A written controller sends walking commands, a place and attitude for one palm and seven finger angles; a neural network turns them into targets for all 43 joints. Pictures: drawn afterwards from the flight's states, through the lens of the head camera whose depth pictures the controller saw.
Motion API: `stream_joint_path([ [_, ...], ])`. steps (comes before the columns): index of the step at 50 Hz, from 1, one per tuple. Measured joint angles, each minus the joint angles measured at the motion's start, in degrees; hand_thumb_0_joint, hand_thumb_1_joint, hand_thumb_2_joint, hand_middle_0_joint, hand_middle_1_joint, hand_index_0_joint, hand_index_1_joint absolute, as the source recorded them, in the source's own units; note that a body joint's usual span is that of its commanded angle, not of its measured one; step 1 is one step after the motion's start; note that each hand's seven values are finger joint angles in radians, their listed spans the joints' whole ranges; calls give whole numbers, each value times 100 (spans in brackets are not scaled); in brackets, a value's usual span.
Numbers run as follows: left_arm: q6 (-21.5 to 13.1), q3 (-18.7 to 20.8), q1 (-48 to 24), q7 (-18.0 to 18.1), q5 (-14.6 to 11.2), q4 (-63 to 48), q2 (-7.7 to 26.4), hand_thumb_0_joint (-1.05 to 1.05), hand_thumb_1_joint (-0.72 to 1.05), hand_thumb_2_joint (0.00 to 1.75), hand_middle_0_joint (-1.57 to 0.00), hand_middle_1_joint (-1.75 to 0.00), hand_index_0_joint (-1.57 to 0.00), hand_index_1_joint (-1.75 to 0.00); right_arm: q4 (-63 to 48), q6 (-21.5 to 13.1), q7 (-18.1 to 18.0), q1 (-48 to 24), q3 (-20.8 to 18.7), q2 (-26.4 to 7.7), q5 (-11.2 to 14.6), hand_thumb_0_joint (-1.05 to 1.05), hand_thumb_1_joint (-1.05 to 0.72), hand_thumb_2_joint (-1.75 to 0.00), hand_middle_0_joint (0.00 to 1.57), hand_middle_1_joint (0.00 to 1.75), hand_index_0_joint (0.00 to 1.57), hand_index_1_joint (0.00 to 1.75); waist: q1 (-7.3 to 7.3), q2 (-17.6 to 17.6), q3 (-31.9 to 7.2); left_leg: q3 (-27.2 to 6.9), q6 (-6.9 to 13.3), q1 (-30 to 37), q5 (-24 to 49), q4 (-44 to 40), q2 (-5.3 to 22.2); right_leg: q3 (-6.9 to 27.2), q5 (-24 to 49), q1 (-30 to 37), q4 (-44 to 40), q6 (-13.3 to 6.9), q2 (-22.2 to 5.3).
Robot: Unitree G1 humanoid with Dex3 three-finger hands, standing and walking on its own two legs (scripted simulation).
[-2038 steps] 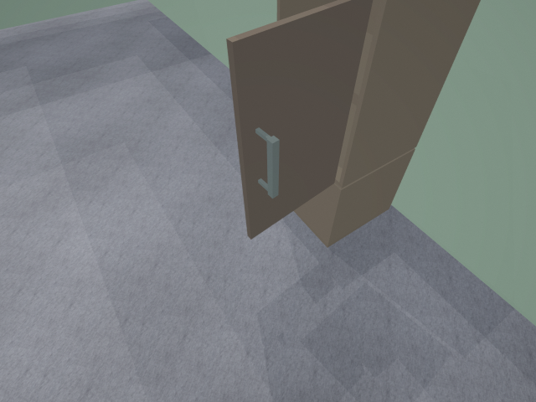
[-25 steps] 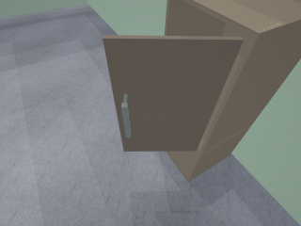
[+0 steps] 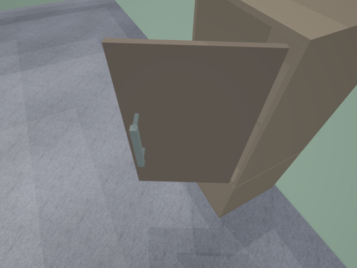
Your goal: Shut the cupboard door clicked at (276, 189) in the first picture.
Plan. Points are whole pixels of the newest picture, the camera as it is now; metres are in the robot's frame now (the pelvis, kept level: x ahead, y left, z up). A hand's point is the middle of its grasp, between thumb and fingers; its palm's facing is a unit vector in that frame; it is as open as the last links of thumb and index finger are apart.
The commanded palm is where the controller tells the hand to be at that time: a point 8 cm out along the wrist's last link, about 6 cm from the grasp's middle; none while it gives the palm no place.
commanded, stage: shuffle to correct the standing spot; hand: left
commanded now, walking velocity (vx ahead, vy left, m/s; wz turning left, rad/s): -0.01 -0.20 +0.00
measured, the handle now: (138, 142) +0.44 +0.14 -0.03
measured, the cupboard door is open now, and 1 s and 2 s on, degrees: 61 61 61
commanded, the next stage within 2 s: come to a stop and stand still in 0.40 s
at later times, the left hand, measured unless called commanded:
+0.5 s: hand out of the picture +0.05 +0.15 -0.17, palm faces +0.06 -0.99 -0.15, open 7.4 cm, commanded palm none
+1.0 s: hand out of the picture +0.03 +0.12 -0.19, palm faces +0.04 -0.98 -0.21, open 7.3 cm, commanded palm none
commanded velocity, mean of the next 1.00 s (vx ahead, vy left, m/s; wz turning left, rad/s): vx -0.01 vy -0.01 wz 0.00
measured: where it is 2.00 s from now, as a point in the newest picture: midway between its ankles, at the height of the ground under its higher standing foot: outside the picture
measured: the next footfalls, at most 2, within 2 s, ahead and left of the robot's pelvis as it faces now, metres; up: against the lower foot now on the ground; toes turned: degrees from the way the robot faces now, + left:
left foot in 0.22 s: +0.04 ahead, +0.08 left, +0.00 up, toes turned +6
right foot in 0.64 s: +0.03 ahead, -0.25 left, +0.00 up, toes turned -2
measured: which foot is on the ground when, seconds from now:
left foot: down 0.00-0.00, up 0.02-0.20, down 0.22-0.64, up 0.66-0.92, down 0.94-1.00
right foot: down 0.00-0.22, up 0.24-0.62, down 0.64-0.96, up 0.98-1.00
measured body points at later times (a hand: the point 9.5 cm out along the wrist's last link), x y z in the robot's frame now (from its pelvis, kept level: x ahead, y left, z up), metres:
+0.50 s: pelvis +0.00 -0.04 +0.02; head +0.04 +0.01 +0.46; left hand +0.05 +0.20 -0.15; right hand +0.04 -0.28 -0.12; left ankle +0.00 +0.07 -0.73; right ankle -0.02 -0.23 -0.64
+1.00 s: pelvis +0.00 -0.07 -0.01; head +0.03 -0.04 +0.44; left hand +0.03 +0.18 -0.17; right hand +0.06 -0.31 -0.14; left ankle +0.03 +0.00 -0.73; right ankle -0.01 -0.24 -0.73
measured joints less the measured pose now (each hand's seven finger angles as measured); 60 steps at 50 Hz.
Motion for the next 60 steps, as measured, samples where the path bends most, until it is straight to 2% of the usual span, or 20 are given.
stream_joint_path([
  [6,68,72,127,49,49,-144,-30,1,91,90,-20,-30,-20,-30,-72,106,-55,-163,-76,-20,54,1,-91,-90,20,30,20,30,108,-123,178,385,61,-771,-914,1629,149,-248,57,183,-245,-195,139],
  [8,106,87,178,55,64,-183,-32,1,91,90,-20,-30,-20,-30,-129,108,-57,-269,-93,-12,62,1,-91,-90,20,30,20,30,173,-215,204,528,58,-854,-832,1503,146,-254,96,232,-329,-201,171],
  [10,156,91,243,39,47,-194,-28,1,91,90,-20,-30,-20,-30,-219,59,-59,-359,-94,-2,60,1,-91,-90,19,30,20,30,182,-288,199,649,61,-710,-190,769,138,-249,56,228,-268,-177,214],
  [11,175,96,289,22,25,-195,-24,1,91,90,-20,-30,-20,-30,-269,9,-65,-390,-89,4,46,1,-91,-90,19,30,20,30,172,-323,185,695,191,-572,281,350,140,-232,-27,163,-86,-159,237],
  [13,232,113,285,-5,-15,-141,11,1,91,90,-20,-30,-20,-30,-358,-60,-72,-452,-72,62,9,1,-91,-90,19,30,20,30,148,-469,170,816,356,-512,300,362,118,-189,-447,-232,973,-9,162],
  [17,343,198,72,-44,53,-191,102,1,91,90,-20,-30,-20,-30,-490,-101,-84,-371,9,124,-36,1,-90,-90,20,30,20,30,59,-409,80,781,283,-330,285,79,269,-73,-681,-1105,3047,237,8],
  [20,341,270,-228,-94,58,-392,202,1,91,90,-20,-30,-20,-30,-470,-87,-97,-296,8,128,-58,0,-92,-90,20,30,20,30,67,-295,102,646,191,-269,529,-246,405,40,-334,-1478,3475,368,-254],
  [25,357,319,-609,-125,33,-638,312,1,91,90,-20,-30,-20,-30,-467,7,13,-221,-54,15,-106,1,-92,-90,20,30,20,30,39,-121,168,517,22,-319,743,-485,639,63,-175,-1476,2714,528,-596],
  [29,319,301,-811,-143,6,-709,349,1,91,90,-20,-30,-20,-29,-534,79,88,-168,-151,-97,-134,1,-91,-90,20,30,20,30,-83,26,258,462,-157,-466,751,-377,792,-191,-287,-1045,1406,527,-658],
  [31,183,266,-828,-143,-8,-747,352,1,91,90,-20,-30,-20,-29,-557,114,125,-84,-191,-173,-110,1,-91,-90,20,30,20,30,-108,52,254,449,-266,-621,625,-89,793,-285,204,-615,385,509,-651],
  [33,-13,216,-764,-80,7,-714,374,1,91,90,-20,-30,-20,-30,-542,170,154,9,-210,-224,-47,1,-91,-90,20,30,20,30,-63,-98,161,483,-271,-857,82,490,611,-190,614,-413,-118,543,-814],
  [35,-32,93,-754,-50,27,-580,179,1,91,90,-20,-30,-20,-29,-483,254,174,6,-254,-384,-14,1,-91,-90,20,30,20,30,-101,166,177,226,-158,-969,-521,958,507,-255,343,-407,131,613,-732],
  [40,-97,6,-532,33,46,-521,-1,1,93,90,-21,-30,-20,-30,-478,290,260,-5,-232,-373,29,1,-91,-90,19,30,19,30,-39,101,96,451,-183,-1177,-566,1829,97,-177,343,-212,-82,606,-799],
  [45,-44,46,-452,71,47,-551,140,1,93,89,-21,-30,-20,-30,-633,229,303,-127,-166,-196,78,1,-91,-90,19,30,19,30,92,-181,182,691,-205,-922,-124,894,-120,-146,371,-143,-105,655,-906],
  [47,31,74,-398,71,10,-544,197,1,92,89,-21,-30,-20,-30,-710,151,297,-158,-143,-161,79,1,-91,-90,19,30,19,30,110,-197,176,698,-54,-642,540,101,-124,-151,242,-232,145,709,-887],
  [49,103,87,-430,115,-28,-434,275,1,92,89,-21,-30,-20,-30,-768,125,296,-215,-114,-81,59,1,-91,-90,19,30,19,30,115,-313,207,742,336,-696,620,253,-212,-87,-84,-346,529,495,-921],
  [51,162,26,-350,134,-7,-386,289,1,92,90,-21,-30,-20,-30,-943,191,334,-202,-70,-98,8,1,-91,-90,19,30,19,30,124,-235,94,771,518,-831,445,497,-211,-133,-444,-466,859,276,-843],
  [54,186,-48,-211,65,48,-316,245,1,91,90,-21,-30,-20,-30,-1126,213,330,-244,-33,-171,-37,1,-91,-90,19,30,19,30,155,-3,-66,857,622,-893,414,461,-265,-229,-590,-609,1339,127,-691],
  [57,77,-87,-62,65,40,-262,206,1,91,90,-21,-30,-20,-30,-1226,132,308,-308,13,-199,-31,1,-90,-90,19,30,20,30,224,137,-149,1012,699,-857,517,234,-410,-265,-430,-449,926,103,-592],
  [60,-28,-140,5,92,28,-135,107,1,91,90,-20,-30,-20,-30,-1200,55,284,-391,47,-234,21,1,-90,-90,19,30,20,30,248,365,-148,1078,733,-766,585,58,-456,-180,-192,-227,396,280,-559],
])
